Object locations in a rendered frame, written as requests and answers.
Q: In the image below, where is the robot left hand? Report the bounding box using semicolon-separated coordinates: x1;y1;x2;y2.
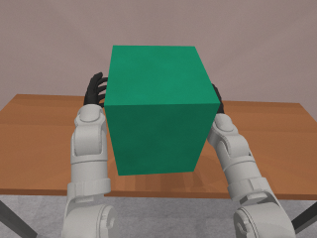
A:
83;71;108;108

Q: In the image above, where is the right robot forearm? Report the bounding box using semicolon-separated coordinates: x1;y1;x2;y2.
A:
207;113;296;238

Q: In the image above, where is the right robot upper arm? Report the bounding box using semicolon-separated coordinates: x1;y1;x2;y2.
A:
233;202;296;238

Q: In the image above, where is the carton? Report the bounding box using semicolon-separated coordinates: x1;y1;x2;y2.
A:
104;45;221;176

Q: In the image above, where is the left robot forearm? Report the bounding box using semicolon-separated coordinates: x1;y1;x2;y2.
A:
61;104;111;238

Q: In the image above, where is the left robot upper arm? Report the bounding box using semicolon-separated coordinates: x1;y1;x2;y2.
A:
62;203;120;238

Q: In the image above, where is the table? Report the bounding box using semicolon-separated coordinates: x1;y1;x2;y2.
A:
0;94;317;238

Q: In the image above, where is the robot right hand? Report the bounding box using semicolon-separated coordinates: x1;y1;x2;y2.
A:
212;83;225;114

